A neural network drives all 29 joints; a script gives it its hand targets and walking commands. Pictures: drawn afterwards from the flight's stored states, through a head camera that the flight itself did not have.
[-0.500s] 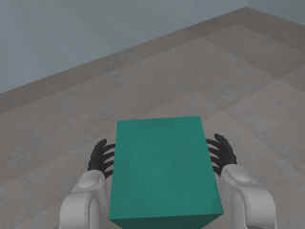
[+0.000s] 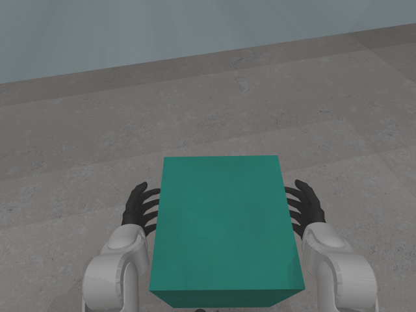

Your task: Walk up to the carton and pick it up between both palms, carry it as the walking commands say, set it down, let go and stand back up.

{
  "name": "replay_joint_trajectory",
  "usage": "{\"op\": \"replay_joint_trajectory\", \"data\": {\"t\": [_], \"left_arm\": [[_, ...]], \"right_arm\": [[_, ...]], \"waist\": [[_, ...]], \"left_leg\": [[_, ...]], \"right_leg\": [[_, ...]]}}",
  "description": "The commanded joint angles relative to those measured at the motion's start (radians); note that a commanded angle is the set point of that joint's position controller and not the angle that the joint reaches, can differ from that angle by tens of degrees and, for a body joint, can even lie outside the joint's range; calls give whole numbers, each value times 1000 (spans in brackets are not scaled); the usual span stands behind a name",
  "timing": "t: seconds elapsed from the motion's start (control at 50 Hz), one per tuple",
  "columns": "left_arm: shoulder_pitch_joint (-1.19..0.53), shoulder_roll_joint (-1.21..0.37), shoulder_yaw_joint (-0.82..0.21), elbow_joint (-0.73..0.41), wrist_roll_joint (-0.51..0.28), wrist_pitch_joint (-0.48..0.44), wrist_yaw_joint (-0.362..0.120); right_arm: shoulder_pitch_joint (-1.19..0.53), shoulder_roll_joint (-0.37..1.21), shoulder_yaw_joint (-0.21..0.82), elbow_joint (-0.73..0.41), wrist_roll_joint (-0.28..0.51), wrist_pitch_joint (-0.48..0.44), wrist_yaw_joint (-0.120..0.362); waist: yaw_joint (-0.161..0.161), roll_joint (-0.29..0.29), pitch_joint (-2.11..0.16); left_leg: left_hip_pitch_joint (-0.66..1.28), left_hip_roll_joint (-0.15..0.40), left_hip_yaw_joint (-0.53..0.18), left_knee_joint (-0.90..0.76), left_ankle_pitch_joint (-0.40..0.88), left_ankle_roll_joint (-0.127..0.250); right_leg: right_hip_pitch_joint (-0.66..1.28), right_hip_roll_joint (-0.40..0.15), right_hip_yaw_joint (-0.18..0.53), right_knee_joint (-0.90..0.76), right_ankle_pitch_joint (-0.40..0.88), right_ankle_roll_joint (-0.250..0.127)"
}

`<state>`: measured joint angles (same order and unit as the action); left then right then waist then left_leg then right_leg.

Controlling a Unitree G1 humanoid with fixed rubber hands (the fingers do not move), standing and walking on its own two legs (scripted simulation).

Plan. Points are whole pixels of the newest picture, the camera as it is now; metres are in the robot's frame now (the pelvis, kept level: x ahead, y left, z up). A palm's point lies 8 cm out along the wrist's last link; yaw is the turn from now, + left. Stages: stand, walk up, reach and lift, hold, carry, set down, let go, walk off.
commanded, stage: carry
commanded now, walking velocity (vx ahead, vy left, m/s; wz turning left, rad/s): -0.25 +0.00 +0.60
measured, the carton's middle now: (221, 238) +0.27 +0.00 +0.00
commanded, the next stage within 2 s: none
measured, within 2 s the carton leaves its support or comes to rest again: neither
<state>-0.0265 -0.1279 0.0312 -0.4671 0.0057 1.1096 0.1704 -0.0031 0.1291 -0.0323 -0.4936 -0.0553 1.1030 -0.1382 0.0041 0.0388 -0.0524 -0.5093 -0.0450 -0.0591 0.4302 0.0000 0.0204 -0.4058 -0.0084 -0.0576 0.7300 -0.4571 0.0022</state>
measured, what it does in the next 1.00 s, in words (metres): walks backwards, turning left: right foot, then left foot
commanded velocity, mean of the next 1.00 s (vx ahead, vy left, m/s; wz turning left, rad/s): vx -0.23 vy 0.00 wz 0.54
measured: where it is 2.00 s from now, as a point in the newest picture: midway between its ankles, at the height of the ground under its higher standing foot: outside the picture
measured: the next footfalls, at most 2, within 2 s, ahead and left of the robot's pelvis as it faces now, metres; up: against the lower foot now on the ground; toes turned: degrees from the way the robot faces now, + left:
right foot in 0.02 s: +0.02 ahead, -0.11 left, +0.00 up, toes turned -4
left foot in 0.38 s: -0.15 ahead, +0.17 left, +0.00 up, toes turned +21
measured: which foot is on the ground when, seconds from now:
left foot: down 0.00-0.04, up 0.06-0.36, down 0.38-0.78, up 0.80-1.00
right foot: up 0.00-0.00, down 0.02-0.38, up 0.40-0.74, down 0.76-1.00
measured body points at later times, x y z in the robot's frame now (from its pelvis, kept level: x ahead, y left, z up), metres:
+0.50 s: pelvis -0.20 +0.03 +0.00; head -0.19 +0.05 +0.45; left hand -0.02 +0.27 +0.05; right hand +0.10 +0.00 +0.06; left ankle -0.19 +0.15 -0.73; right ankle -0.11 -0.09 -0.66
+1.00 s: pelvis -0.37 -0.03 +0.01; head -0.35 -0.04 +0.46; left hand -0.24 +0.23 +0.09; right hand -0.07 -0.02 +0.09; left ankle -0.45 +0.11 -0.65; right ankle -0.27 -0.09 -0.73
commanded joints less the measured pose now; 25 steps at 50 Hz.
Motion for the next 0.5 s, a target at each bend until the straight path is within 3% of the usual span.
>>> {"op": "replay_joint_trajectory", "data": {"t": [0.0,0.02,0.04,0.06,0.08,0.1,0.14,0.16,0.2,0.24,0.28,0.3,0.32,0.34,0.36,0.38,0.4,0.42,0.44,0.48], "left_arm": [[-294,-914,-600,-85,-247,-15,-122],[-290,-901,-580,-82,-241,-16,-123],[-280,-873,-552,-72,-220,-25,-125],[-303,-892,-559,-96,-229,-33,-131],[-294,-906,-550,-90,-218,-31,-134],[-320,-906,-560,-121,-222,-34,-139],[-352,-886,-567,-165,-231,-40,-144],[-361,-872,-566,-181,-231,-40,-142],[-325,-837,-549,-159,-205,-25,-131],[-305,-811,-550,-156,-194,-12,-122],[-280,-803,-556,-143,-190,-1,-113],[-280,-803,-562,-135,-192,4,-109],[-286,-803,-568,-124,-195,8,-105],[-293,-797,-570,-107,-199,10,-104],[-310,-790,-574,-97,-201,13,-101],[-330,-815,-609,-123,-215,16,-110],[-376,-869,-621,-104,-217,13,-114],[-433,-903,-660,-133,-255,2,-126],[-469,-943,-676,-138,-285,-5,-136],[-510,-985,-708,-164,-319,-19,-148]], "right_arm": [[-372,856,612,-113,268,-3,103],[-377,859,620,-105,269,2,103],[-387,835,648,-148,269,6,108],[-435,859,657,-170,273,3,107],[-446,885,673,-141,288,1,111],[-451,898,677,-131,298,-4,114],[-423,909,684,-125,312,-7,114],[-434,902,682,-138,317,-5,109],[-424,871,674,-131,312,8,98],[-397,845,660,-116,303,23,91],[-358,823,638,-89,291,38,86],[-336,815,624,-69,284,43,86],[-316,805,609,-51,273,46,86],[-313,796,595,-34,261,46,87],[-305,784,581,-20,252,46,87],[-310,773,565,-13,234,35,90],[-349,811,567,-55,245,29,97],[-370,831,552,-68,240,14,103],[-393,860,547,-84,237,3,105],[-391,890,536,-93,231,-19,111]], "waist": [[-4,166,-339],[3,24,-313],[6,-422,-265],[-11,-395,-149],[-13,-209,-151],[-15,-133,-172],[-25,-154,-194],[-23,-177,-202],[-15,-250,-208],[-6,-301,-233],[3,-326,-260],[0,-319,-277],[-10,-271,-288],[-11,-152,-263],[-13,-6,-238],[-19,321,-196],[-1,202,-185],[-7,196,-212],[-9,135,-214],[-13,136,-224]], "left_leg": [[169,175,-182,-220,-99,-29],[46,103,-107,-118,-216,-67],[-142,-43,67,236,-452,-87],[-214,3,80,578,-545,-67],[-145,30,27,742,-486,-59],[-96,37,11,827,-422,-55],[-75,46,48,821,-348,-58],[-66,42,95,735,-370,-63],[-34,34,165,584,-439,-63],[12,27,182,452,-459,-56],[60,27,186,314,-467,-47],[107,25,188,217,-441,-42],[179,27,182,68,-352,-43],[280,66,140,-81,-242,-51],[415,208,-43,-96,-94,-29],[411,457,-370,-52,329,120],[360,404,-235,20,605,120],[297,383,-197,10,482,136],[266,326,-118,-13,285,120],[265,269,-84,-40,40,112]], "right_leg": [[317,-4,-65,-391,42,-32],[433,-129,32,-488,51,-55],[333,-483,407,-569,21,-181],[170,-589,322,-557,332,-238],[121,-506,190,-488,493,-213],[105,-417,45,-432,542,-169],[171,-319,-76,-325,633,-117],[195,-312,-91,-300,673,-104],[214,-338,-70,-303,663,-111],[254,-375,-40,-287,727,-117],[290,-407,-23,-267,757,-109],[283,-410,-26,-237,723,-88],[246,-401,-50,-178,654,-48],[132,-369,-95,-87,522,-2],[-93,-322,-93,5,208,45],[-308,-170,-138,197,-189,100],[-263,-169,-25,390,-184,89],[-250,-144,0,495,-146,80],[-242,-143,29,547,-62,72],[-267,-123,31,578,39,59]]}}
